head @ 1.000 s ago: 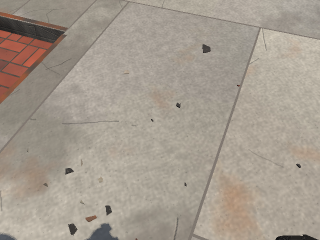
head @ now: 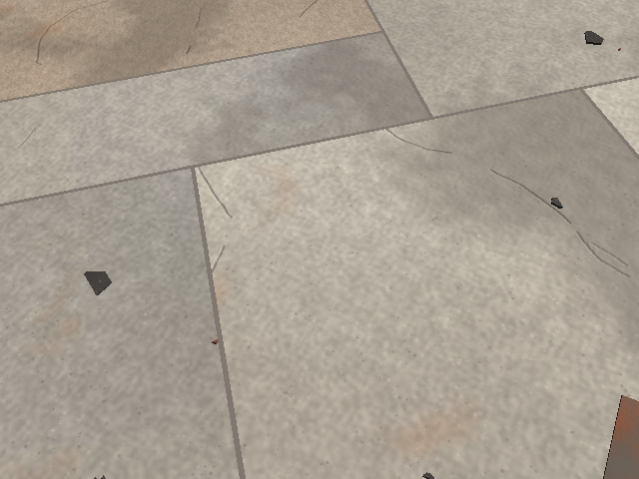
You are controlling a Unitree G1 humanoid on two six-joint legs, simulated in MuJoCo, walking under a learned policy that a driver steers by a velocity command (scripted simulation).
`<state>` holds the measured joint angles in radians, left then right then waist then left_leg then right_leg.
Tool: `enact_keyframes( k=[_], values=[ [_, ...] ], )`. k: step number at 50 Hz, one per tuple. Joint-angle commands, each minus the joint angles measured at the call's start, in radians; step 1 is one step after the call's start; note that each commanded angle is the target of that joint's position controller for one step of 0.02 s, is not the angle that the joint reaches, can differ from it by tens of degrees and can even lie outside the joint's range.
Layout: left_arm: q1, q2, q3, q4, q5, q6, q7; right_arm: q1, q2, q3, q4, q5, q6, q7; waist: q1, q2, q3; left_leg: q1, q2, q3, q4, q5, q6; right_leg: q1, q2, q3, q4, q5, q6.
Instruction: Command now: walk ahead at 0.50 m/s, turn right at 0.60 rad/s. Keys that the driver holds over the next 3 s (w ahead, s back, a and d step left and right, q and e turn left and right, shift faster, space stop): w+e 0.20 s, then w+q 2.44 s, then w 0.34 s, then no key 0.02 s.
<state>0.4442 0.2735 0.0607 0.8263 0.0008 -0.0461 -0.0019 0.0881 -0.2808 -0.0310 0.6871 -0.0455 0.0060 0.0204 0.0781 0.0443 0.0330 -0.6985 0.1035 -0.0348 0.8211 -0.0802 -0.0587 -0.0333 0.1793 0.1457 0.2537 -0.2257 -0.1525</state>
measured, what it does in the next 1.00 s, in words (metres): walks ahead: left foot, then right foot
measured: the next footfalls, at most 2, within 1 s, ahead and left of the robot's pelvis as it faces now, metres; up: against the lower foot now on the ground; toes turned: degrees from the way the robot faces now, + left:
left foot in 0.18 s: +0.30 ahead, +0.11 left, +0.00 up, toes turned -9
right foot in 0.64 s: +0.49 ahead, -0.12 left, +0.00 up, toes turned -1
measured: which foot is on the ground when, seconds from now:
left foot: up 0.00-0.16, down 0.18-0.64, up 0.66-1.00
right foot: down 0.00-0.18, up 0.20-0.62, down 0.64-1.00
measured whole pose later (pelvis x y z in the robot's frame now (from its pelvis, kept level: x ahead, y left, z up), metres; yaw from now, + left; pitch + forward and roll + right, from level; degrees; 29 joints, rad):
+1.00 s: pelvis +0.52 -0.02 +0.00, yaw +10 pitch +2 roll -1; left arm 0.40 0.25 0.04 0.88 0.02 -0.09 0.01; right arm 0.13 -0.29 -0.07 0.72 -0.03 0.02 0.07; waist 0.05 0.05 0.02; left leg -0.66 0.07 0.01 0.86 -0.09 0.02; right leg 0.00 0.01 -0.19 0.23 -0.26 -0.02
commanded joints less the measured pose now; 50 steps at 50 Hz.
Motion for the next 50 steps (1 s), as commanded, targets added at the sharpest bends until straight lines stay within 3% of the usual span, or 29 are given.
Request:
enact_keyframes(
  k=[1, 3, 5, 7, 8, 9, 10, 11, 12, 13, 14, 16, 18, 20, 23, 28, 30, 31, 32, 33, 34, 35, 36, 38, 39, 42, 45, 50],
  values=[
    [0.08, 0.154, 0.036, -0.026, 0.004, -0.011, 0.013, -0.148, -0.081, -0.013, -0.109, 0.004, -0.021, 0.003, 0.016, -0.087, 0.013, -0.081, -0.05, 0.026, -0.076, 0.045, 0.009, 0.088, -0.276, 0.222, 0.006, 0.491, -0.071],
    [0.105, 0.156, 0.036, -0.015, 0.009, -0.007, 0.019, -0.2, -0.078, -0.007, -0.133, 0.01, -0.029, 0.006, 0.031, -0.098, 0.02, -0.061, -0.077, 0.034, -0.138, 0.038, 0.026, 0.118, -0.282, 0.241, 0.038, 0.559, -0.07],
    [0.091, 0.169, 0.039, -0.01, 0.013, -0.005, 0.028, -0.202, -0.085, -0.006, -0.144, 0.015, -0.037, 0.005, 0.018, -0.115, 0.025, 0.025, -0.098, 0.026, -0.212, 0.022, 0.049, 0.115, -0.291, 0.263, 0.061, 0.605, -0.055],
    [0.016, 0.191, 0.042, -0.02, 0.013, -0.009, 0.028, -0.071, -0.112, -0.017, -0.111, 0.018, -0.045, -0.011, -0.058, -0.125, -0.011, 0.289, -0.145, 0.038, -0.287, -0.036, 0.083, 0.025, -0.265, 0.244, 0.147, 0.773, -0.006],
    [-0.004, 0.2, 0.042, -0.022, 0.012, -0.015, 0.02, 0.057, -0.143, -0.031, -0.072, 0.02, -0.052, -0.024, -0.111, -0.111, -0.08, 0.464, -0.162, 0.046, -0.309, -0.05, 0.103, -0.004, -0.234, 0.229, 0.282, 0.857, 0.018],
    [-0.035, 0.192, 0.04, -0.028, 0.003, -0.024, 0.008, 0.218, -0.174, -0.043, -0.039, 0.014, -0.065, -0.039, -0.196, -0.082, -0.168, 0.71, -0.081, -0.019, -0.348, -0.032, 0.137, -0.122, -0.183, 0.2, 0.489, 0.74, 0.04],
    [-0.009, 0.099, 0.017, -0.057, 0.0, -0.035, 0.004, 0.373, -0.243, -0.059, -0.029, -0.008, -0.069, -0.057, -0.224, 0.063, -0.322, 0.935, 0.183, -0.277, -0.355, -0.194, 0.178, -0.256, -0.11, 0.103, 0.777, 0.237, 0.053],
    [0.13, 0.07, 0.011, -0.064, -0.012, -0.027, 0.005, 0.311, -0.293, -0.071, -0.032, -0.012, -0.058, -0.051, -0.119, 0.278, -0.379, 1.023, 0.362, -0.747, -0.49, -0.202, 0.312, -0.505, 0.019, 0.02, 0.991, -0.349, 0.081],
    [0.094, 0.132, 0.014, -0.017, 0.032, -0.015, 0.011, 0.241, -0.185, -0.059, -0.035, 0.013, -0.053, -0.04, -0.099, 0.089, -0.228, 0.858, 0.308, -0.728, -0.522, -0.322, 0.313, -0.555, -0.082, 0.028, 1.037, -0.236, 0.073],
    [0.018, 0.125, 0.013, -0.018, 0.038, -0.012, 0.001, 0.188, -0.11, -0.04, -0.029, 0.021, -0.056, -0.032, -0.095, 0.006, -0.104, 0.715, 0.249, -0.563, -0.547, -0.3, 0.302, -0.534, -0.104, 0.014, 1.006, -0.151, 0.078],
    [-0.038, 0.11, 0.009, -0.031, 0.041, -0.011, -0.006, 0.171, -0.078, -0.031, -0.014, 0.017, -0.06, -0.024, -0.087, -0.034, -0.045, 0.633, 0.195, -0.446, -0.565, -0.201, 0.29, -0.526, -0.124, -0.001, 0.965, -0.123, 0.081],
    [-0.068, 0.087, 0.001, -0.044, 0.049, -0.001, -0.022, 0.19, -0.084, -0.029, 0.027, 0.023, -0.072, -0.019, -0.062, 0.029, -0.02, 0.556, 0.125, -0.313, -0.589, -0.011, 0.279, -0.494, -0.155, -0.027, 0.896, -0.122, 0.095],
    [-0.083, 0.073, -0.007, -0.051, 0.058, 0.002, -0.028, 0.228, -0.091, -0.031, 0.058, 0.037, -0.088, -0.005, -0.049, 0.047, -0.038, 0.557, 0.103, -0.267, -0.589, 0.153, 0.294, -0.492, -0.175, -0.075, 0.831, -0.117, 0.112],
    [-0.154, 0.056, -0.02, -0.074, 0.059, 0.001, -0.033, 0.253, -0.103, -0.035, 0.077, 0.042, -0.09, -0.002, -0.056, 0.048, -0.025, 0.54, 0.085, -0.231, -0.612, 0.174, 0.304, -0.519, -0.199, -0.11, 0.735, -0.08, 0.135],
    [-0.315, 0.025, -0.046, -0.125, 0.046, -0.003, -0.039, 0.292, -0.117, -0.043, 0.101, 0.043, -0.081, -0.004, -0.09, 0.054, 0.012, 0.477, 0.042, -0.182, -0.637, 0.131, 0.283, -0.484, -0.208, -0.143, 0.52, 0.043, 0.165],
    [-0.431, 0.051, -0.05, -0.162, 0.03, -0.017, -0.028, 0.359, -0.152, -0.059, 0.125, 0.036, -0.07, -0.002, -0.123, 0.047, -0.011, 0.488, 0.053, -0.216, -0.571, 0.167, 0.244, -0.359, -0.171, -0.159, 0.352, 0.109, 0.174],
    [-0.39, 0.067, -0.043, -0.156, 0.028, -0.028, -0.019, 0.351, -0.163, -0.065, 0.123, 0.034, -0.064, -0.008, -0.094, 0.049, -0.021, 0.491, 0.058, -0.253, -0.507, 0.135, 0.225, -0.267, -0.16, -0.147, 0.271, 0.072, 0.161],
    [-0.321, 0.083, -0.035, -0.135, 0.032, -0.038, -0.011, 0.343, -0.159, -0.065, 0.123, 0.037, -0.063, -0.011, -0.059, 0.025, -0.043, 0.464, 0.03, -0.245, -0.425, 0.143, 0.205, -0.153, -0.155, -0.141, 0.202, 0.072, 0.144],
    [-0.214, 0.131, -0.017, -0.109, 0.046, -0.05, 0.004, 0.337, -0.134, -0.059, 0.115, 0.043, -0.069, -0.009, -0.011, -0.035, -0.11, 0.404, -0.028, -0.204, -0.258, 0.115, 0.177, 0.011, -0.231, -0.06, 0.156, 0.03, 0.111],
    [-0.067, 0.219, 0.005, -0.107, 0.069, -0.053, 0.022, 0.322, -0.053, -0.039, 0.066, 0.063, -0.077, -0.007, 0.053, -0.186, -0.258, 0.246, -0.112, -0.095, 0.027, -0.126, 0.136, 0.238, -0.494, 0.214, 0.092, -0.18, 0.046],
    [-0.054, 0.272, 0.026, -0.09, 0.054, -0.03, 0.025, 0.377, -0.049, -0.037, 0.036, 0.062, -0.067, -0.013, 0.013, -0.324, -0.27, 0.05, -0.19, 0.002, 0.205, -0.484, 0.13, 0.255, -0.635, 0.521, -0.01, -0.282, -0.04],
    [-0.105, 0.174, 0.007, -0.1, 0.044, -0.023, 0.021, 0.365, -0.105, -0.051, 0.072, 0.039, -0.046, -0.019, -0.012, -0.171, -0.162, 0.007, -0.117, -0.036, 0.304, -0.438, 0.141, 0.162, -0.596, 0.471, -0.004, -0.332, -0.045],
    [-0.16, 0.104, -0.01, -0.107, 0.036, -0.027, 0.016, 0.332, -0.089, -0.051, 0.077, 0.034, -0.042, -0.009, -0.034, -0.118, -0.078, 0.01, -0.086, -0.044, 0.308, -0.351, 0.138, 0.075, -0.541, 0.337, -0.021, -0.238, -0.028],
    [-0.194, 0.057, -0.021, -0.097, 0.031, -0.04, 0.015, 0.298, -0.068, -0.053, 0.075, 0.019, -0.028, 0.006, -0.067, -0.152, -0.022, 0.046, -0.046, -0.025, 0.28, -0.276, 0.116, -0.022, -0.464, 0.14, -0.061, -0.016, 0.004],
    [-0.193, 0.053, -0.021, -0.089, 0.027, -0.048, 0.015, 0.296, -0.062, -0.053, 0.076, 0.012, -0.018, 0.014, -0.078, -0.162, -0.017, 0.058, -0.04, -0.019, 0.283, -0.249, 0.104, -0.041, -0.439, 0.078, -0.072, 0.061, 0.012],
    [-0.156, 0.067, -0.01, -0.061, 0.017, -0.068, 0.013, 0.225, -0.047, -0.052, 0.043, 0.01, -0.003, 0.029, -0.087, -0.138, -0.021, 0.016, -0.034, -0.01, 0.286, -0.169, 0.08, -0.028, -0.438, -0.028, -0.093, 0.237, -0.003],
    [-0.125, 0.074, -0.003, -0.037, 0.017, -0.068, 0.012, 0.126, -0.04, -0.047, 0.006, 0.008, 0.003, 0.04, -0.076, -0.127, 0.002, -0.044, -0.024, 0.004, 0.219, -0.084, 0.062, -0.012, -0.434, -0.12, -0.108, 0.304, -0.01],
    [-0.094, 0.104, 0.008, -0.009, 0.02, -0.063, 0.009, -0.04, -0.022, -0.025, -0.053, 0.011, -0.002, 0.06, -0.044, -0.13, 0.043, 0.052, -0.032, 0.08, -0.06, 0.046, 0.091, -0.02, -0.42, -0.254, -0.104, 0.334, 0.018]
  ],
)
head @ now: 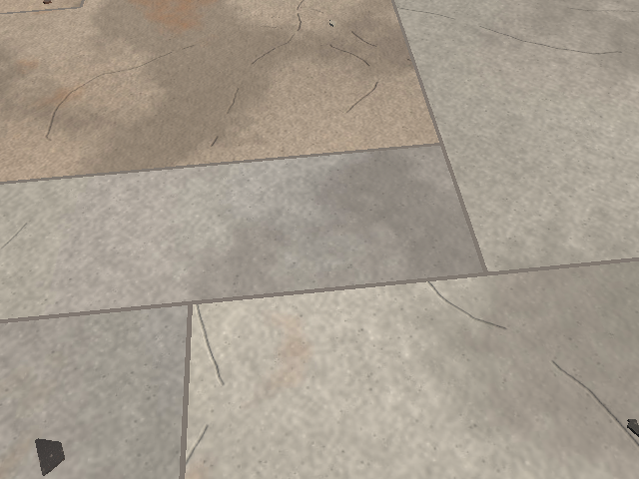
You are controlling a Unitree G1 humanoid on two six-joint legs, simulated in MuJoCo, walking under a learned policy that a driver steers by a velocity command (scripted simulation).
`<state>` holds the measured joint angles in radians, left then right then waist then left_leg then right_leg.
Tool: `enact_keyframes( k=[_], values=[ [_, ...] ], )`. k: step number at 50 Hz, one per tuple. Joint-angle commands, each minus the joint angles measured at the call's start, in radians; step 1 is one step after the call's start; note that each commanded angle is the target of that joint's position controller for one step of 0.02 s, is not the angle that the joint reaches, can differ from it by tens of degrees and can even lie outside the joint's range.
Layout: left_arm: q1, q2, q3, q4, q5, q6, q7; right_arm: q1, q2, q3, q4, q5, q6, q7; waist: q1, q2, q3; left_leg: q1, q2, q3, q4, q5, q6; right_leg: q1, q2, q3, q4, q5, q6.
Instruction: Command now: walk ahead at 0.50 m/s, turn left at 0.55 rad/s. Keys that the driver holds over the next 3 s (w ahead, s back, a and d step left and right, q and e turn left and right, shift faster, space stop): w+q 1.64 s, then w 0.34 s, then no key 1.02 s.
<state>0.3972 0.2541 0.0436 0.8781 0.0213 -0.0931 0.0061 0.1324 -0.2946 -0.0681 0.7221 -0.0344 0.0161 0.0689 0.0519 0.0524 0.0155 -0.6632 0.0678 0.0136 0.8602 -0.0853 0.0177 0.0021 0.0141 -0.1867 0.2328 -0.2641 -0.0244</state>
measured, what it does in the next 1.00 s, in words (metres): walks ahead, turning left: left foot, then right foot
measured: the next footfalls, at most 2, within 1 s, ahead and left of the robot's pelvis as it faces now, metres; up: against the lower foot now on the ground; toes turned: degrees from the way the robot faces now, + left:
left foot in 0.16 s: +0.24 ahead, +0.11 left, +0.00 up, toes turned +10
right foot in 0.68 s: +0.57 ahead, +0.03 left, +0.00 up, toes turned +27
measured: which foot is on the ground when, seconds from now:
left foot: up 0.00-0.14, down 0.16-0.68, up 0.70-1.00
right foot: down 0.00-0.14, up 0.16-0.66, down 0.68-1.00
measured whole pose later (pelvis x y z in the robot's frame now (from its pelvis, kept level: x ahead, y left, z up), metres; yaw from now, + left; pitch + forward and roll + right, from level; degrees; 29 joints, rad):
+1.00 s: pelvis +0.52 +0.12 +0.00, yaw +36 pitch +1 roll -1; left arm 0.38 0.26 0.05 0.83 0.02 -0.08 0.00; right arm 0.15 -0.31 -0.06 0.70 -0.04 0.01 0.06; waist 0.04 0.06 0.03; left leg -0.66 0.05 -0.03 0.96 -0.13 0.02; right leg -0.05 0.01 -0.17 0.27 -0.23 -0.02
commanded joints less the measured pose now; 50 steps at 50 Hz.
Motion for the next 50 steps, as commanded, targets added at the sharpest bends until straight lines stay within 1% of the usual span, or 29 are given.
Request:
enact_keyframes(
  k=[1, 3, 5, 6, 7, 8, 9, 10, 11, 12, 13, 15, 17, 19, 22, 28, 30, 32, 33, 34, 35, 36, 37, 38, 39, 41, 44, 47, 50],
  values=[
    [-0.032, 0.133, 0.029, -0.052, 0.0, -0.013, 0.003, -0.108, -0.012, 0.013, -0.098, -0.002, -0.012, 0.014, -0.012, -0.135, 0.067, 0.032, -0.003, 0.052, -0.136, 0.034, 0.029, -0.034, -0.264, 0.064, -0.073, 0.395, -0.104],
    [-0.004, 0.15, 0.034, -0.036, 0.001, -0.002, 0.007, -0.135, -0.022, 0.013, -0.115, -0.006, -0.013, 0.013, -0.005, -0.132, 0.07, 0.062, -0.026, 0.09, -0.192, -0.026, 0.063, 0.022, -0.277, 0.031, -0.021, 0.504, -0.09],
    [0.005, 0.179, 0.039, -0.026, 0.004, 0.011, 0.013, -0.102, -0.037, 0.006, -0.113, -0.011, -0.014, 0.004, -0.028, -0.149, 0.032, 0.153, -0.086, 0.134, -0.224, -0.131, 0.106, 0.071, -0.28, -0.013, 0.119, 0.815, -0.074],
    [0.009, 0.198, 0.044, -0.022, 0.005, 0.021, 0.015, -0.031, -0.052, -0.002, -0.096, -0.014, -0.017, -0.003, -0.061, -0.151, -0.016, 0.238, -0.127, 0.145, -0.243, -0.18, 0.132, 0.083, -0.279, -0.029, 0.255, 0.943, -0.071],
    [0.005, 0.207, 0.044, -0.024, 0.001, 0.031, 0.017, 0.11, -0.071, -0.016, -0.054, -0.02, -0.027, -0.014, -0.126, -0.126, -0.098, 0.418, -0.166, 0.139, -0.311, -0.16, 0.161, 0.029, -0.264, -0.051, 0.461, 0.918, -0.056],
    [0.007, 0.186, 0.037, -0.047, 0.006, 0.032, 0.016, 0.281, -0.138, -0.043, -0.003, -0.029, -0.033, -0.031, -0.195, -0.043, -0.206, 0.687, -0.074, -0.019, -0.354, -0.224, 0.206, -0.171, -0.236, -0.056, 0.749, 0.644, -0.026],
    [0.049, 0.051, 0.007, -0.122, 0.005, 0.027, -0.006, 0.253, -0.276, -0.073, -0.021, -0.015, -0.032, -0.045, -0.115, 0.215, -0.286, 0.993, 0.245, -0.56, -0.424, -0.239, 0.343, -0.628, -0.051, -0.019, 1.102, -0.26, 0.037],
    [-0.075, 0.142, 0.024, -0.15, 0.014, 0.017, -0.009, 0.303, -0.271, -0.077, -0.039, 0.019, -0.02, -0.051, -0.197, 0.075, -0.346, 1.007, 0.283, -0.787, -0.559, -0.206, 0.385, -0.741, -0.005, 0.202, 1.208, -0.26, 0.039],
    [-0.145, 0.138, 0.022, -0.172, -0.001, 0.008, -0.012, 0.251, -0.238, -0.068, -0.018, 0.02, -0.017, -0.06, -0.166, 0.021, -0.191, 0.908, 0.258, -0.609, -0.562, -0.116, 0.359, -0.804, -0.068, 0.229, 1.187, -0.148, 0.027],
    [-0.137, 0.123, 0.014, -0.164, -0.004, -0.003, -0.009, 0.208, -0.175, -0.051, -0.012, 0.024, -0.021, -0.065, -0.122, -0.033, -0.089, 0.754, 0.215, -0.496, -0.569, 0.018, 0.322, -0.754, -0.106, 0.22, 1.085, -0.069, 0.024],
    [-0.127, 0.119, 0.014, -0.152, 0.005, 0.003, -0.007, 0.165, -0.142, -0.04, -0.013, 0.025, -0.029, -0.066, -0.079, -0.054, -0.041, 0.643, 0.157, -0.413, -0.578, 0.124, 0.286, -0.685, -0.127, 0.223, 1.011, -0.055, 0.027],
    [-0.079, 0.112, 0.013, -0.143, 0.029, 0.039, -0.011, 0.13, -0.106, -0.026, -0.019, 0.032, -0.044, -0.063, -0.028, -0.039, -0.047, 0.53, 0.1, -0.325, -0.601, 0.246, 0.272, -0.573, -0.131, 0.224, 0.94, -0.065, 0.048],
    [-0.088, 0.09, 0.01, -0.151, 0.032, 0.062, -0.017, 0.154, -0.119, -0.03, -0.005, 0.035, -0.061, -0.058, -0.018, -0.04, -0.045, 0.492, 0.069, -0.292, -0.618, 0.273, 0.276, -0.569, -0.122, 0.206, 0.876, -0.045, 0.064],
    [-0.158, 0.078, 0.007, -0.175, 0.03, 0.068, -0.02, 0.188, -0.135, -0.035, 0.004, 0.032, -0.065, -0.058, -0.036, -0.029, -0.016, 0.476, 0.049, -0.291, -0.644, 0.208, 0.266, -0.612, -0.119, 0.196, 0.794, 0.03, 0.076],
    [-0.291, 0.075, 0.002, -0.214, 0.026, 0.066, -0.024, 0.246, -0.132, -0.036, 0.02, 0.034, -0.064, -0.06, -0.082, -0.006, 0.019, 0.505, 0.029, -0.305, -0.649, 0.151, 0.236, -0.664, -0.108, 0.199, 0.634, 0.159, 0.086],
    [-0.461, 0.08, -0.01, -0.275, 0.01, 0.046, -0.032, 0.341, -0.149, -0.042, 0.038, 0.021, -0.06, -0.072, -0.148, 0.01, 0.019, 0.621, 0.044, -0.362, -0.556, 0.285, 0.21, -0.642, -0.045, 0.2, 0.423, 0.219, 0.071],
    [-0.438, 0.097, -0.007, -0.279, 0.007, 0.038, -0.03, 0.32, -0.161, -0.045, 0.03, 0.017, -0.059, -0.078, -0.124, 0.023, 0.016, 0.617, 0.055, -0.396, -0.517, 0.313, 0.185, -0.549, -0.027, 0.214, 0.357, 0.175, 0.052],
    [-0.299, 0.13, 0.008, -0.24, 0.004, 0.029, -0.017, 0.259, -0.177, -0.047, 0.015, 0.016, -0.063, -0.077, -0.052, 0.029, -0.026, 0.548, 0.032, -0.405, -0.414, 0.409, 0.144, -0.312, 0.018, 0.202, 0.291, 0.097, 0.021],
    [-0.175, 0.158, 0.021, -0.208, 0.011, 0.017, -0.005, 0.244, -0.169, -0.043, 0.017, 0.024, -0.07, -0.07, 0.016, -0.02, -0.089, 0.497, -0.027, -0.36, -0.25, 0.416, 0.117, -0.126, -0.001, 0.214, 0.223, 0.115, -0.006],
    [-0.017, 0.232, 0.039, -0.2, 0.031, 0.008, 0.014, 0.247, -0.104, -0.024, -0.008, 0.036, -0.08, -0.062, 0.076, -0.125, -0.233, 0.389, -0.089, -0.28, 0.019, 0.208, 0.087, 0.103, -0.212, 0.422, 0.179, -0.087, -0.06],
    [-0.008, 0.313, 0.055, -0.207, 0.045, 0.02, 0.021, 0.346, -0.025, -0.007, -0.039, 0.057, -0.077, -0.065, 0.015, -0.329, -0.316, 0.098, -0.242, -0.155, 0.264, -0.47, 0.058, 0.294, -0.465, 0.866, 0.07, -0.18, -0.162],
    [-0.052, 0.256, 0.052, -0.203, 0.024, 0.033, 0.016, 0.35, -0.11, -0.015, -0.015, 0.021, -0.061, -0.074, -0.013, -0.242, -0.252, 0.005, -0.154, -0.143, 0.37, -0.445, 0.066, 0.203, -0.462, 0.965, 0.049, -0.284, -0.192],
    [-0.112, 0.16, 0.03, -0.214, 0.016, 0.035, 0.011, 0.284, -0.125, -0.02, -0.005, 0.011, -0.054, -0.067, -0.018, -0.124, -0.125, 0.006, -0.109, -0.138, 0.377, -0.347, 0.063, 0.075, -0.412, 0.805, 0.035, -0.275, -0.172],
    [-0.151, 0.112, 0.017, -0.207, 0.013, 0.033, 0.007, 0.239, -0.108, -0.016, -0.008, 0.01, -0.051, -0.057, -0.03, -0.087, -0.049, 0.026, -0.078, -0.123, 0.338, -0.286, 0.054, -0.023, -0.354, 0.65, 0.013, -0.149, -0.148],
    [-0.158, 0.098, 0.012, -0.199, 0.014, 0.029, 0.007, 0.223, -0.095, -0.016, -0.009, 0.004, -0.043, -0.047, -0.04, -0.126, -0.022, 0.049, -0.054, -0.111, 0.307, -0.262, 0.045, -0.074, -0.309, 0.536, -0.005, -0.038, -0.123],
    [-0.134, 0.098, 0.012, -0.171, 0.005, 0.011, 0.004, 0.224, -0.08, -0.013, -0.008, -0.005, -0.021, -0.03, -0.055, -0.17, -0.01, 0.081, -0.041, -0.092, 0.295, -0.235, 0.031, -0.123, -0.269, 0.403, -0.025, 0.139, -0.113],
    [-0.104, 0.112, 0.021, -0.147, -0.005, -0.01, -0.006, 0.149, -0.063, -0.007, -0.042, -0.004, -0.01, -0.014, -0.058, -0.154, -0.006, 0.018, -0.024, -0.084, 0.273, -0.167, 0.017, -0.109, -0.28, 0.303, -0.06, 0.258, -0.133],
    [-0.079, 0.117, 0.026, -0.124, -0.003, -0.01, -0.008, 0.05, -0.05, 0.001, -0.077, -0.003, -0.009, -0.006, -0.044, -0.145, 0.023, -0.045, -0.01, -0.064, 0.18, -0.073, 0.001, -0.09, -0.271, 0.204, -0.085, 0.303, -0.135],
    [-0.065, 0.125, 0.03, -0.106, -0.002, -0.008, -0.01, -0.044, -0.027, 0.015, -0.104, 0.002, -0.014, 0.006, -0.027, -0.143, 0.041, -0.002, -0.006, -0.018, 0.004, 0.035, 0.006, -0.09, -0.246, 0.104, -0.082, 0.332, -0.114]
  ],
)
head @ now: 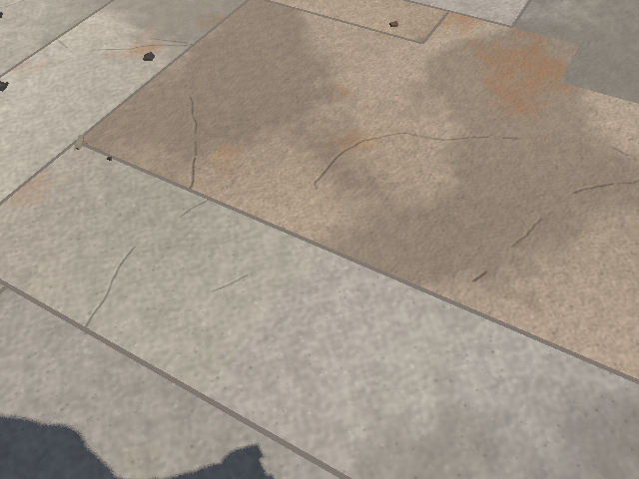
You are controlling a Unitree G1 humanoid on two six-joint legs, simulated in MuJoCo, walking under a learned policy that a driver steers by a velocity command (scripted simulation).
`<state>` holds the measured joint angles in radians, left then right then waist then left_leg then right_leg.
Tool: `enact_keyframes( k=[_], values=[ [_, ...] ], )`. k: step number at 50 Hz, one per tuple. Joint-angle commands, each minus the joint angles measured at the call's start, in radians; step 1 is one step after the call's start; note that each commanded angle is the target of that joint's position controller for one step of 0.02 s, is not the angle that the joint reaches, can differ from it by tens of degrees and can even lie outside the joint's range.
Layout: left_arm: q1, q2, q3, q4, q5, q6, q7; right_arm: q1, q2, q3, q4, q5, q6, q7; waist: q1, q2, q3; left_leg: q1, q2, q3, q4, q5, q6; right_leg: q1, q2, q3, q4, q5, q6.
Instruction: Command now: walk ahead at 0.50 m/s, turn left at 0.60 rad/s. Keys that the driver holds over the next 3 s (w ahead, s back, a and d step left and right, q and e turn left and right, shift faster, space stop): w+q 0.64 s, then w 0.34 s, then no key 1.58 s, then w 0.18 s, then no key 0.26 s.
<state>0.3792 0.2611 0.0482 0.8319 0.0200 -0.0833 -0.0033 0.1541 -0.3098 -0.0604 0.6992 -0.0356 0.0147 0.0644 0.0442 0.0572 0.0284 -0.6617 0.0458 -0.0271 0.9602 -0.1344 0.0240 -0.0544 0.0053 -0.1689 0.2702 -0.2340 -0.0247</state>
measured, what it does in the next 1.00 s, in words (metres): walks ahead, turning left: left foot, then right foot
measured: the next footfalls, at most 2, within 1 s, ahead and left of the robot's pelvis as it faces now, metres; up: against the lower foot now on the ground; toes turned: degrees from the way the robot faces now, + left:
left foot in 0.18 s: +0.25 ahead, +0.12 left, +0.00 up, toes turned +11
right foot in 0.72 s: +0.60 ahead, +0.06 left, +0.00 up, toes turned +26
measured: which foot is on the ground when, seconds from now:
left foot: up 0.00-0.16, down 0.18-0.72, up 0.74-1.00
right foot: down 0.00-0.20, up 0.22-0.70, down 0.72-1.00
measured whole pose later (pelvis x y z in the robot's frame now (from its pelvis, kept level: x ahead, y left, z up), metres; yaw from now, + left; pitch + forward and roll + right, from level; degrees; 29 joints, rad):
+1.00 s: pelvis +0.55 +0.13 +0.00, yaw +29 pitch +1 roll -1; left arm 0.39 0.25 0.04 0.86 0.01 -0.08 -0.01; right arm 0.20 -0.29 -0.04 0.78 -0.04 -0.03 0.04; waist 0.03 0.05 0.03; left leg -0.56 0.01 -0.07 0.97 -0.23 0.04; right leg -0.11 0.05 -0.06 0.30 -0.20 -0.06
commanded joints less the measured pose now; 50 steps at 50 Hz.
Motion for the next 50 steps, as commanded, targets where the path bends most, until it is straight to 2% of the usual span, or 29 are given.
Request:
enact_keyframes(
  k=[1, 4, 6, 8, 9, 10, 11, 12, 13, 14, 15, 17, 19, 24, 29, 31, 33, 35, 36, 37, 38, 39, 40, 41, 43, 44, 47, 49, 50],
  values=[
    [-0.036, 0.125, 0.027, -0.054, -0.001, -0.017, 0.001, -0.101, -0.006, 0.011, -0.093, 0.003, -0.015, 0.015, -0.011, -0.149, 0.036, 0.019, 0.016, 0.043, -0.155, 0.1, 0.008, -0.031, -0.241, 0.065, -0.118, 0.304, -0.108],
    [0.005, 0.151, 0.035, -0.032, -0.001, -0.006, 0.008, -0.168, -0.012, 0.014, -0.118, -0.003, -0.015, 0.023, 0.006, -0.147, 0.055, 0.06, 0.005, 0.099, -0.267, 0.047, 0.041, 0.029, -0.267, 0.023, -0.093, 0.356, -0.091],
    [0.027, 0.171, 0.039, -0.016, 0.001, 0.008, 0.014, -0.176, -0.022, 0.01, -0.126, -0.01, -0.014, 0.018, 0.003, -0.149, 0.048, 0.101, -0.029, 0.135, -0.317, -0.041, 0.075, 0.089, -0.28, -0.011, -0.017, 0.531, -0.078],
    [0.036, 0.204, 0.044, -0.005, 0.002, 0.024, 0.02, -0.083, -0.042, -0.003, -0.103, -0.017, -0.018, 0.004, -0.044, -0.16, -0.025, 0.239, -0.105, 0.168, -0.355, -0.144, 0.12, 0.128, -0.282, -0.052, 0.197, 0.852, -0.068],
    [0.027, 0.21, 0.043, -0.01, -0.003, 0.033, 0.021, 0.064, -0.06, -0.017, -0.058, -0.023, -0.028, -0.007, -0.113, -0.131, -0.11, 0.422, -0.148, 0.168, -0.422, -0.121, 0.15, 0.075, -0.264, -0.079, 0.405, 0.862, -0.053],
    [0.027, 0.189, 0.034, -0.035, 0.003, 0.035, 0.02, 0.245, -0.126, -0.044, -0.005, -0.031, -0.033, -0.024, -0.186, -0.039, -0.227, 0.693, -0.054, 0.007, -0.465, -0.196, 0.194, -0.119, -0.24, -0.086, 0.695, 0.603, -0.022],
    [0.056, 0.067, 0.007, -0.116, 0.006, 0.031, -0.003, 0.225, -0.254, -0.074, -0.02, -0.01, -0.029, -0.039, -0.114, 0.225, -0.306, 0.986, 0.254, -0.527, -0.541, -0.252, 0.322, -0.569, -0.059, -0.055, 1.033, -0.283, 0.041],
    [-0.062, 0.148, 0.023, -0.139, 0.017, 0.026, -0.004, 0.272, -0.247, -0.075, -0.04, 0.019, -0.022, -0.046, -0.183, 0.08, -0.351, 1.002, 0.294, -0.735, -0.651, -0.172, 0.352, -0.682, -0.018, 0.161, 1.134, -0.307, 0.043],
    [-0.133, 0.142, 0.021, -0.161, 0.001, 0.017, -0.007, 0.237, -0.219, -0.069, -0.013, 0.02, -0.02, -0.056, -0.16, 0.022, -0.206, 0.914, 0.265, -0.554, -0.651, -0.035, 0.333, -0.743, -0.071, 0.193, 1.116, -0.193, 0.032],
    [-0.121, 0.124, 0.011, -0.15, -0.003, 0.006, -0.005, 0.197, -0.164, -0.055, -0.003, 0.024, -0.025, -0.061, -0.114, -0.026, -0.109, 0.77, 0.225, -0.444, -0.655, 0.115, 0.301, -0.694, -0.107, 0.187, 1.017, -0.117, 0.028],
    [-0.109, 0.121, 0.011, -0.138, 0.006, 0.011, -0.003, 0.154, -0.133, -0.045, -0.004, 0.025, -0.032, -0.064, -0.07, -0.045, -0.065, 0.667, 0.17, -0.366, -0.666, 0.21, 0.269, -0.629, -0.127, 0.191, 0.947, -0.104, 0.032],
    [-0.057, 0.118, 0.011, -0.124, 0.03, 0.045, -0.006, 0.11, -0.096, -0.03, -0.011, 0.033, -0.046, -0.06, -0.018, -0.025, -0.069, 0.549, 0.114, -0.289, -0.694, 0.305, 0.257, -0.517, -0.132, 0.192, 0.883, -0.108, 0.053],
    [-0.072, 0.1, 0.009, -0.128, 0.031, 0.066, -0.012, 0.135, -0.106, -0.033, 0.005, 0.036, -0.062, -0.055, -0.011, -0.034, -0.061, 0.509, 0.084, -0.264, -0.719, 0.307, 0.263, -0.516, -0.123, 0.177, 0.826, -0.079, 0.069],
    [-0.271, 0.086, 0.003, -0.185, 0.026, 0.07, -0.016, 0.234, -0.119, -0.04, 0.041, 0.034, -0.066, -0.056, -0.074, -0.016, 0.01, 0.53, 0.054, -0.287, -0.76, 0.192, 0.234, -0.63, -0.108, 0.177, 0.611, 0.117, 0.087],
    [-0.428, 0.082, -0.007, -0.234, 0.015, 0.054, -0.024, 0.327, -0.128, -0.043, 0.07, 0.027, -0.067, -0.066, -0.135, -0.004, 0.018, 0.632, 0.058, -0.32, -0.693, 0.308, 0.215, -0.637, -0.057, 0.179, 0.432, 0.2, 0.075],
    [-0.46, 0.088, -0.009, -0.253, 0.01, 0.045, -0.025, 0.339, -0.137, -0.045, 0.074, 0.022, -0.065, -0.072, -0.14, 0.005, 0.02, 0.656, 0.07, -0.347, -0.657, 0.364, 0.203, -0.599, -0.035, 0.182, 0.375, 0.184, 0.061],
    [-0.403, 0.104, -0.005, -0.243, 0.008, 0.038, -0.021, 0.303, -0.149, -0.047, 0.07, 0.021, -0.065, -0.08, -0.102, 0.02, 0.013, 0.638, 0.079, -0.36, -0.623, 0.406, 0.17, -0.471, -0.016, 0.186, 0.302, 0.147, 0.034],
    [-0.223, 0.137, 0.013, -0.183, 0.011, 0.027, -0.004, 0.267, -0.153, -0.044, 0.073, 0.022, -0.073, -0.076, -0.021, 0.006, -0.058, 0.592, 0.043, -0.324, -0.464, 0.597, 0.126, -0.199, 0.035, 0.15, 0.24, 0.094, -0.008],
    [-0.092, 0.167, 0.025, -0.151, 0.02, 0.014, 0.008, 0.265, -0.134, -0.037, 0.079, 0.028, -0.08, -0.069, 0.046, -0.038, -0.135, 0.525, -0.015, -0.27, -0.271, 0.55, 0.103, -0.003, -0.019, 0.188, 0.199, 0.101, -0.042],
    [0.072, 0.234, 0.039, -0.145, 0.039, 0.009, 0.024, 0.289, -0.054, -0.014, 0.056, 0.029, -0.089, -0.066, 0.093, -0.152, -0.287, 0.404, -0.072, -0.193, 0.021, 0.207, 0.083, 0.21, -0.268, 0.462, 0.174, -0.107, -0.094],
    [0.044, 0.312, 0.059, -0.128, 0.039, 0.02, 0.02, 0.431, -0.017, -0.01, 0.05, 0.048, -0.085, -0.065, -0.004, -0.393, -0.327, 0.131, -0.229, -0.111, 0.239, -0.409, 0.049, 0.325, -0.449, 0.95, 0.017, -0.135, -0.222],
    [-0.031, 0.208, 0.045, -0.136, 0.011, 0.029, 0.01, 0.378, -0.087, -0.014, 0.088, 0.009, -0.072, -0.074, -0.02, -0.187, -0.182, 0.052, -0.136, -0.141, 0.301, -0.331, 0.06, 0.195, -0.413, 0.934, -0.003, -0.254, -0.216],
    [-0.096, 0.135, 0.028, -0.142, 0.003, 0.027, 0.004, 0.286, -0.09, -0.016, 0.08, 0.006, -0.071, -0.064, -0.022, -0.098, -0.073, 0.067, -0.109, -0.132, 0.275, -0.243, 0.057, 0.069, -0.36, 0.761, -0.013, -0.206, -0.199],
    [-0.123, 0.102, 0.019, -0.132, 0.009, 0.023, -0.001, 0.237, -0.074, -0.011, 0.07, 0.007, -0.07, -0.057, -0.032, -0.072, -0.029, 0.083, -0.083, -0.12, 0.232, -0.204, 0.053, -0.002, -0.308, 0.633, -0.028, -0.078, -0.179],
    [-0.108, 0.09, 0.012, -0.097, 0.005, 0.009, 0.0, 0.22, -0.055, -0.006, 0.07, -0.003, -0.056, -0.042, -0.052, -0.14, -0.014, 0.126, -0.057, -0.1, 0.169, -0.189, 0.04, -0.066, -0.237, 0.473, -0.05, 0.116, -0.151],
    [-0.084, 0.094, 0.013, -0.08, 0.001, -0.002, -0.004, 0.222, -0.047, -0.003, 0.072, -0.005, -0.051, -0.039, -0.055, -0.154, -0.024, 0.138, -0.062, -0.092, 0.155, -0.186, 0.035, -0.068, -0.23, 0.44, -0.051, 0.206, -0.155],
    [-0.041, 0.108, 0.017, -0.042, -0.011, -0.021, -0.011, 0.153, -0.032, 0.005, 0.055, -0.01, -0.045, -0.03, -0.058, -0.151, -0.013, 0.068, -0.045, -0.066, 0.091, -0.135, 0.018, -0.049, -0.226, 0.366, -0.089, 0.294, -0.177],
    [-0.021, 0.103, 0.015, -0.021, -0.012, -0.018, -0.012, 0.055, -0.021, 0.016, 0.026, -0.011, -0.047, -0.023, -0.045, -0.147, 0.014, 0.024, -0.011, -0.021, -0.011, -0.062, 0.002, -0.048, -0.209, 0.318, -0.122, 0.302, -0.177],
    [-0.02, 0.094, 0.011, -0.012, -0.013, -0.015, -0.013, 0.012, -0.007, 0.025, 0.016, -0.009, -0.049, -0.021, -0.04, -0.144, 0.03, 0.042, -0.005, 0.009, -0.085, -0.025, -0.007, -0.064, -0.189, 0.277, -0.117, 0.399, -0.168]
  ],
)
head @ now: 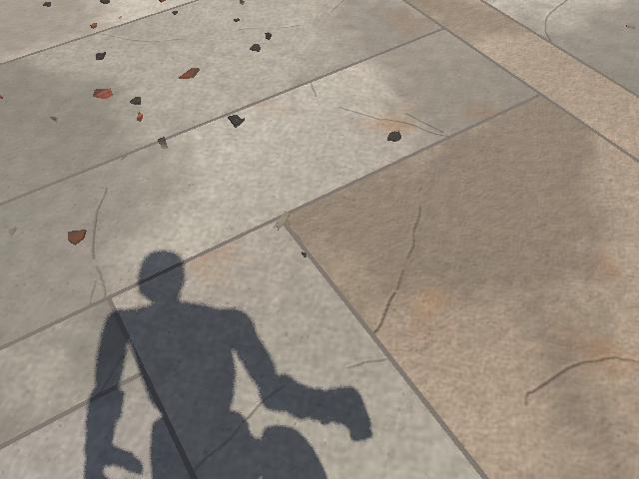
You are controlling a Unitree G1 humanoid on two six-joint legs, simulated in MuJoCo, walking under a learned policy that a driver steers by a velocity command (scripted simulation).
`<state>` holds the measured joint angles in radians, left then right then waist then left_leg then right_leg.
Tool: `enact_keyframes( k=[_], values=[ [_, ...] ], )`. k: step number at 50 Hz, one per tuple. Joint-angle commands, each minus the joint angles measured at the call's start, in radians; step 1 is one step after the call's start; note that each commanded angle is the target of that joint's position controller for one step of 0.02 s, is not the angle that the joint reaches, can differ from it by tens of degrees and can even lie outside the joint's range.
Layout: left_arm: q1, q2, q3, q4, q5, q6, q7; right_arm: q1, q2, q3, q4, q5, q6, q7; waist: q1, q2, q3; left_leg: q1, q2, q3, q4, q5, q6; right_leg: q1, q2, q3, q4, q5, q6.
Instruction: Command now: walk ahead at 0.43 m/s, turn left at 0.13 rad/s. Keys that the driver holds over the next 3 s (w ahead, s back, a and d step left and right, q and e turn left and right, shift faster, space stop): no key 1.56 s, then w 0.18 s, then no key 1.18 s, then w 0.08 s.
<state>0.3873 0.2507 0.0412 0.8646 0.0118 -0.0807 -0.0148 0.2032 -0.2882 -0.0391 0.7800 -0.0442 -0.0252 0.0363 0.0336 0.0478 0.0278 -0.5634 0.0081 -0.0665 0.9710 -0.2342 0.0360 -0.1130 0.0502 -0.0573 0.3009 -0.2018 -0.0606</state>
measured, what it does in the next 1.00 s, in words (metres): walks ahead: left foot, then right foot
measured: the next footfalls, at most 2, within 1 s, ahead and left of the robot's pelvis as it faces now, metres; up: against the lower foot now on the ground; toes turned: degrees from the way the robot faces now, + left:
left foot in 0.20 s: +0.25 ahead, +0.10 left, +0.00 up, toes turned +1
right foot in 0.54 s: +0.19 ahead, -0.10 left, +0.00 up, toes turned +0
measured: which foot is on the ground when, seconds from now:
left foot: up 0.00-0.18, down 0.20-1.00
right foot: down 0.00-0.20, up 0.22-0.52, down 0.54-1.00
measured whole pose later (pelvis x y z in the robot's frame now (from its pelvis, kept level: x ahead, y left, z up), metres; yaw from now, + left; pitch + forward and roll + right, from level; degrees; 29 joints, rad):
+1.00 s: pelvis +0.17 +0.01 +0.00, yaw +0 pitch -1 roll +0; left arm 0.31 0.15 -0.01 1.11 0.01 -0.01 0.04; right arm 0.27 -0.16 0.00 1.14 -0.01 0.00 -0.03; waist -0.01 -0.01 0.02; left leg -0.21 -0.04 0.03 0.38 -0.14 0.05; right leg -0.12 0.01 -0.01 0.40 -0.26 -0.02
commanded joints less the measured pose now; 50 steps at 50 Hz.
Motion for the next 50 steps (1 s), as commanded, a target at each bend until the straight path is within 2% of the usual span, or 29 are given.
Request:
enact_keyframes(
  k=[1, 3, 6, 8, 9, 10, 11, 12, 13, 14, 15, 16, 18, 22, 24, 26, 27, 28, 29, 30, 32, 34, 38, 50],
  values=[
    [-0.023, 0.102, 0.016, -0.035, -0.006, -0.016, -0.002, -0.069, -0.008, 0.014, -0.07, 0.003, -0.013, 0.008, -0.025, -0.135, 0.032, -0.01, 0.029, 0.079, -0.175, 0.109, -0.025, -0.024, -0.213, 0.119, -0.13, 0.493, -0.12],
    [0.012, 0.113, 0.016, -0.009, -0.006, -0.013, -0.003, -0.117, 0.014, 0.028, -0.071, 0.01, -0.019, 0.005, -0.004, -0.144, 0.012, 0.086, 0.001, 0.122, -0.294, 0.171, -0.027, -0.025, -0.194, 0.065, -0.082, 0.681, -0.096],
    [0.043, 0.127, 0.017, 0.024, -0.006, -0.004, 0.003, -0.111, -0.007, 0.026, -0.051, 0.014, -0.025, -0.008, -0.006, -0.162, -0.02, 0.164, -0.022, 0.115, -0.376, 0.201, -0.001, 0.037, -0.217, 0.077, -0.002, 0.735, -0.071],
    [0.022, 0.13, 0.016, 0.032, -0.011, 0.004, 0.012, -0.039, -0.029, 0.019, -0.014, 0.006, -0.033, -0.02, -0.044, -0.148, -0.035, 0.259, -0.038, 0.105, -0.471, 0.215, 0.031, 0.062, -0.217, 0.091, 0.096, 0.734, -0.049],
    [0.023, 0.124, 0.013, 0.038, -0.016, 0.008, 0.014, 0.04, -0.044, 0.013, 0.021, -0.005, -0.045, -0.027, -0.08, -0.109, -0.067, 0.373, -0.039, 0.103, -0.555, 0.301, 0.05, 0.047, -0.185, 0.074, 0.209, 0.694, -0.028],
    [0.046, 0.104, 0.006, 0.025, -0.017, 0.005, 0.018, 0.126, -0.096, 0.002, 0.045, -0.019, -0.057, -0.036, -0.099, -0.042, -0.145, 0.557, 0.088, 0.001, -0.523, 0.621, 0.075, -0.052, -0.145, 0.048, 0.355, 0.463, 0.001],
    [0.182, 0.007, -0.019, 0.02, -0.04, 0.011, 0.023, 0.197, -0.155, -0.015, 0.051, -0.022, -0.049, -0.043, -0.071, 0.16, -0.313, 0.823, 0.386, -0.271, -0.44, 1.088, 0.229, -0.245, -0.047, 0.001, 0.652, -0.18, 0.03],
    [0.19, 0.064, -0.004, 0.059, -0.039, 0.039, 0.035, 0.195, -0.109, -0.009, 0.054, 0.043, -0.036, -0.041, -0.092, 0.13, -0.401, 0.784, 0.417, -0.349, -0.472, 1.123, 0.312, -0.257, 0.004, 0.077, 0.783, -0.445, 0.034],
    [0.127, 0.094, 0.006, 0.05, -0.019, 0.056, 0.036, 0.128, -0.077, -0.001, 0.049, 0.058, -0.03, -0.041, -0.069, 0.061, -0.289, 0.671, 0.366, -0.276, -0.534, 0.966, 0.295, -0.289, -0.027, 0.114, 0.807, -0.433, 0.037],
    [0.062, 0.075, 0.003, 0.043, -0.003, 0.063, 0.034, 0.054, -0.036, 0.013, 0.046, 0.049, -0.027, -0.047, -0.049, 0.043, -0.178, 0.564, 0.319, -0.23, -0.589, 0.821, 0.261, -0.31, -0.047, 0.111, 0.78, -0.393, 0.039],
    [0.033, 0.057, 0.0, 0.045, 0.005, 0.071, 0.032, 0.007, -0.008, 0.024, 0.048, 0.042, -0.026, -0.056, -0.023, 0.037, -0.107, 0.464, 0.274, -0.174, -0.635, 0.754, 0.225, -0.283, -0.072, 0.116, 0.723, -0.34, 0.048],
    [0.037, 0.044, -0.002, 0.052, 0.012, 0.083, 0.029, -0.019, 0.001, 0.028, 0.056, 0.04, -0.026, -0.063, 0.004, 0.052, -0.083, 0.38, 0.237, -0.125, -0.668, 0.701, 0.194, -0.217, -0.084, 0.109, 0.662, -0.292, 0.058],
    [0.071, 0.017, -0.009, 0.087, 0.013, 0.103, 0.029, -0.031, -0.004, 0.029, 0.07, 0.028, -0.029, -0.063, 0.025, 0.047, -0.103, 0.318, 0.199, -0.071, -0.685, 0.636, 0.174, -0.121, -0.067, 0.078, 0.591, -0.251, 0.07],
    [0.001, 0.014, -0.013, 0.1, 0.008, 0.126, 0.044, -0.013, -0.027, 0.021, 0.112, 0.023, -0.021, -0.058, 0.002, 0.065, -0.096, 0.276, 0.176, -0.081, -0.732, 0.232, 0.158, -0.077, -0.064, 0.055, 0.402, -0.191, 0.07],
    [-0.015, 0.014, -0.014, 0.112, 0.009, 0.129, 0.047, -0.015, -0.036, 0.016, 0.129, 0.027, -0.007, -0.058, 0.003, 0.062, -0.069, 0.224, 0.166, -0.101, -0.757, -0.026, 0.14, -0.04, -0.06, 0.043, 0.317, -0.128, 0.059],
    [-0.013, 0.009, -0.019, 0.131, 0.017, 0.123, 0.047, -0.019, -0.032, 0.014, 0.141, 0.038, 0.009, -0.059, 0.015, 0.026, -0.021, 0.142, 0.146, -0.114, -0.767, -0.24, 0.089, 0.034, -0.063, 0.043, 0.176, -0.04, 0.037],
    [-0.016, 0.023, -0.02, 0.131, 0.024, 0.114, 0.048, -0.002, -0.021, 0.015, 0.152, 0.038, 0.013, -0.06, 0.01, -0.004, 0.007, 0.115, 0.133, -0.118, -0.764, -0.283, 0.052, 0.043, -0.108, 0.099, 0.108, -0.03, 0.024],
    [-0.029, 0.054, -0.019, 0.126, 0.026, 0.102, 0.05, 0.021, -0.008, 0.014, 0.159, 0.042, 0.017, -0.059, -0.014, -0.048, 0.035, 0.124, 0.097, -0.095, -0.739, -0.246, 0.022, -0.008, -0.168, 0.178, 0.044, -0.102, 0.007],
    [-0.062, 0.062, -0.018, 0.139, 0.008, 0.094, 0.047, 0.035, 0.007, 0.013, 0.171, 0.048, 0.024, -0.057, -0.045, -0.147, 0.086, 0.232, 0.037, -0.028, -0.706, -0.12, 0.013, -0.179, -0.178, 0.21, 0.005, -0.199, -0.006],
    [-0.086, 0.032, -0.026, 0.14, 0.005, 0.082, 0.045, 0.049, 0.008, 0.014, 0.191, 0.041, 0.024, -0.056, -0.055, -0.159, 0.073, 0.356, 0.034, -0.018, -0.658, -0.009, 0.015, -0.248, -0.184, 0.22, -0.041, -0.225, 0.004],
    [-0.103, 0.034, -0.025, 0.148, -0.002, 0.068, 0.048, 0.085, 0.007, 0.012, 0.223, 0.035, 0.018, -0.056, -0.069, -0.144, 0.036, 0.441, 0.048, -0.023, -0.638, 0.067, 0.022, -0.243, -0.164, 0.194, -0.049, -0.167, 0.026],
    [-0.082, 0.024, -0.027, 0.162, -0.005, 0.064, 0.051, 0.088, 0.003, 0.011, 0.244, 0.032, 0.012, -0.058, -0.057, -0.099, 0.022, 0.418, 0.062, -0.038, -0.651, 0.073, 0.028, -0.178, -0.149, 0.17, -0.02, -0.09, 0.025],
    [-0.047, 0.007, -0.03, 0.189, -0.001, 0.069, 0.053, 0.082, 0.021, 0.016, 0.277, 0.036, 0.011, -0.064, -0.04, -0.058, 0.031, 0.382, 0.062, -0.037, -0.67, 0.063, 0.022, -0.13, -0.145, 0.158, 0.002, -0.049, 0.014],
    [-0.018, -0.021, -0.04, 0.24, -0.002, 0.069, 0.059, 0.115, 0.047, 0.023, 0.349, 0.037, 0.016, -0.075, -0.04, -0.053, 0.035, 0.408, 0.068, -0.032, -0.654, 0.123, 0.02, -0.113, -0.142, 0.147, 0.009, 0.008, 0.012]
  ],
)
Over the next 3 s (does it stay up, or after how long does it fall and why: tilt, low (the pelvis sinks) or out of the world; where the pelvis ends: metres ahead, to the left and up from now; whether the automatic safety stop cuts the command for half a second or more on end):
stays up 0.33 0.03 -0.01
